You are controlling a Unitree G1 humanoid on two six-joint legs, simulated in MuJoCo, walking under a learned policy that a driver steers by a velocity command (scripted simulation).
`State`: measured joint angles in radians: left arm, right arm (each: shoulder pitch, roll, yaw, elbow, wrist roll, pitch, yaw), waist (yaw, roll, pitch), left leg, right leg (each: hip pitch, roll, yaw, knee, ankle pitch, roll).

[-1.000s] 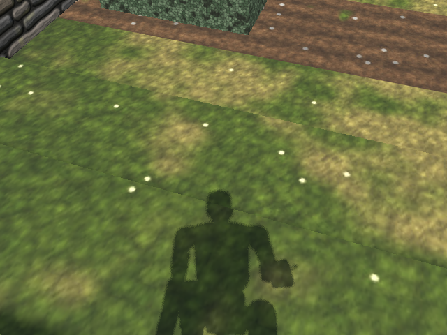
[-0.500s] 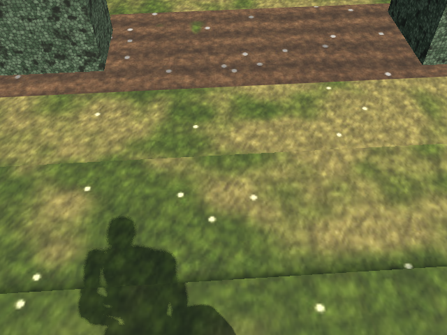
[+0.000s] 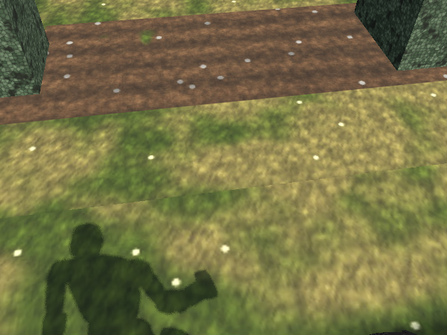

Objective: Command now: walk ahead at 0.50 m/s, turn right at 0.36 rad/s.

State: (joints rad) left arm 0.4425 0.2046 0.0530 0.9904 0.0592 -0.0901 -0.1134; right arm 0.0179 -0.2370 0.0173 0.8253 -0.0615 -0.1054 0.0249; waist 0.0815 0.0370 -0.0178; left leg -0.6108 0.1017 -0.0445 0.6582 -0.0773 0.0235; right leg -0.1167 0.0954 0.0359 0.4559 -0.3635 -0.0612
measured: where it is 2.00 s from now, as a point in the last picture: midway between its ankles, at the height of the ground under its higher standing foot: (254, 195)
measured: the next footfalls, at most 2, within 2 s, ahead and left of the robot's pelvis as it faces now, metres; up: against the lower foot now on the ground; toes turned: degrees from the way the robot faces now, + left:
left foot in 0.06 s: +0.23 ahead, +0.14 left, +0.00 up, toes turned +0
right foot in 0.60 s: +0.38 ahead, -0.10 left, +0.00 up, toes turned -8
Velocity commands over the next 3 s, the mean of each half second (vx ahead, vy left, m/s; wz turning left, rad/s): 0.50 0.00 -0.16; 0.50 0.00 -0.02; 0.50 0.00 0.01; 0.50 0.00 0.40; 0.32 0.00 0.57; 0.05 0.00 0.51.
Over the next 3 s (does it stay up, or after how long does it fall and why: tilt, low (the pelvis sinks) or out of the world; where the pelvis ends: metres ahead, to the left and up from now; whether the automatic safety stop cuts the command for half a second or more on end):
stays up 1.50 0.09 -0.30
